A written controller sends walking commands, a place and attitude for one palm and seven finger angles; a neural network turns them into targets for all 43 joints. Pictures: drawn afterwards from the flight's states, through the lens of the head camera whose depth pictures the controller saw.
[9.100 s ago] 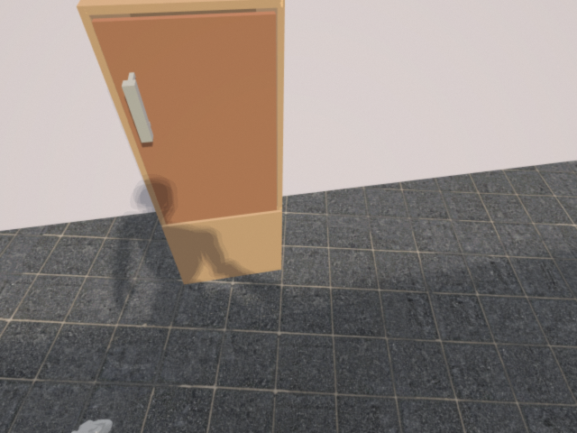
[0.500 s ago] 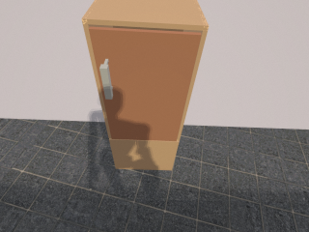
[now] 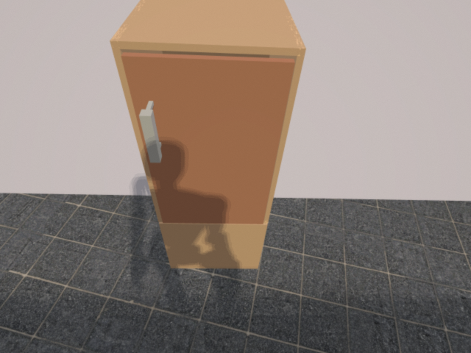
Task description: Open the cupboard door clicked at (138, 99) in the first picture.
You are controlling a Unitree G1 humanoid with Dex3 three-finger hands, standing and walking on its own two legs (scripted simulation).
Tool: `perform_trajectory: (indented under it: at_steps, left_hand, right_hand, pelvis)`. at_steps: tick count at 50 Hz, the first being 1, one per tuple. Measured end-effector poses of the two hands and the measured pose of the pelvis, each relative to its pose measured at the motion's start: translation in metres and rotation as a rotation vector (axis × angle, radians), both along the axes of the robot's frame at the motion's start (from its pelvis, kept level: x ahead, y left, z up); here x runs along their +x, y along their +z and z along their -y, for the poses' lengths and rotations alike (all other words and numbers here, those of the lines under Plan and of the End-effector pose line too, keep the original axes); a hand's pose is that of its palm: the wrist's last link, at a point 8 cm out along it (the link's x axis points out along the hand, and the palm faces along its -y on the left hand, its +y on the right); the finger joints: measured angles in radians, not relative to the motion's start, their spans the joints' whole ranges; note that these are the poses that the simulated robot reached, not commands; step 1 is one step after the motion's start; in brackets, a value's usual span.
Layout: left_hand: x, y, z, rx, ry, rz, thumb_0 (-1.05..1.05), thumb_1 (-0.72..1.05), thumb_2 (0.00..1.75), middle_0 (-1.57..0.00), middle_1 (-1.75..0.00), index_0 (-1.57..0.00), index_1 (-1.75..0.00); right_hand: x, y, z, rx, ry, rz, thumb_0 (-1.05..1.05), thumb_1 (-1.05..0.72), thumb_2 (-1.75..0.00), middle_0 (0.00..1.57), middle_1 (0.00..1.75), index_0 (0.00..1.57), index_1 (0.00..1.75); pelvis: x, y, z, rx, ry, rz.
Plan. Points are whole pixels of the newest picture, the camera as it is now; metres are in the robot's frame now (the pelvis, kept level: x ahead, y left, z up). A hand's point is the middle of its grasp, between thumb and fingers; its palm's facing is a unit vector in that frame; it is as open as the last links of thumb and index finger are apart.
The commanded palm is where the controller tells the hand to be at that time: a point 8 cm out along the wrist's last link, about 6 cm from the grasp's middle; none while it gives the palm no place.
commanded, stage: come to a stop and stand still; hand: left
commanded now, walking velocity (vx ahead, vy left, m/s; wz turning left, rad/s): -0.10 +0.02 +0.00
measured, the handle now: (153, 132) +0.58 +0.23 +0.05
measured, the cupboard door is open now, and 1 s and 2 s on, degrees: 0 0 0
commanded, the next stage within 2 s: look again from close up in 1.12 s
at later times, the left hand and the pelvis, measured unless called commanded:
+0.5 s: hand out of the picture +0.02 +0.17 -0.18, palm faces +0.02 -0.97 -0.23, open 7.4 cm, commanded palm none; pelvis -0.01 -0.01 -0.01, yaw +1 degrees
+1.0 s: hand out of the picture -0.02 +0.20 -0.17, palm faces +0.02 -0.98 -0.20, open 7.4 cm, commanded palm none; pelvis -0.04 +0.02 +0.00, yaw +1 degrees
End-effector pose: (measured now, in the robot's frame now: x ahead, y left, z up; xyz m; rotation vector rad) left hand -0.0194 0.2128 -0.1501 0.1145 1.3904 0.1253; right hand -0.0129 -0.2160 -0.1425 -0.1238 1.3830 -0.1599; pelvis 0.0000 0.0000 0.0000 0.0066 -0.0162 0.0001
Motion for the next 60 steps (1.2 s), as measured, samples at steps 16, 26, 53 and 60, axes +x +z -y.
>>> perform_trajectory:
  at_steps: [16,26,53,60]
  left_hand:
    - [0.011,0.002,0.020,0.017,0.029,-0.023,0.00,0.91,0.90,-0.20,-0.30,-0.20,-0.30]
    - [0.034,0.007,-0.008,0.084,-0.023,0.117,0.01,0.91,0.90,-0.20,-0.30,-0.20,-0.30]
    - [-0.027,0.004,-0.034,0.037,-0.007,0.051,0.00,0.91,0.90,-0.20,-0.30,-0.20,-0.30]
    - [-0.066,0.001,-0.023,0.007,0.020,-0.047,0.00,0.91,0.90,-0.20,-0.30,-0.20,-0.30]
  right_hand:
    - [0.034,-0.002,0.019,-0.022,0.003,0.015,0.02,-0.93,-0.90,0.20,0.29,0.20,0.30]
    - [0.056,0.002,0.032,-0.044,0.043,0.171,0.01,-0.92,-0.90,0.20,0.29,0.20,0.30]
    - [-0.007,0.008,-0.007,-0.031,0.031,0.087,0.01,-0.91,-0.90,0.20,0.29,0.20,0.30]
    - [-0.026,0.006,-0.012,-0.025,0.010,0.035,0.01,-0.91,-0.90,0.20,0.29,0.20,0.30]
  pelvis:
    - [0.014,-0.001,0.013,0.005,-0.004,-0.004]
    - [-0.008,-0.007,0.013,-0.008,0.015,0.007]
    - [-0.042,0.000,-0.021,-0.023,0.012,0.022]
    - [-0.045,0.001,-0.022,-0.024,0.011,0.020]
